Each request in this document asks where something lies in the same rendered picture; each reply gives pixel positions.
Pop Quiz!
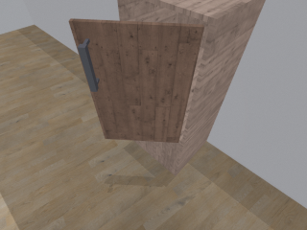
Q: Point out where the handle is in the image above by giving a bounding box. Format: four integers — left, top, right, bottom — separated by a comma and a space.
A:
78, 38, 100, 92

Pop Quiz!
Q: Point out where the cupboard door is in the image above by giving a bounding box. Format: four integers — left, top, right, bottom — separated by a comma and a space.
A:
68, 18, 204, 143

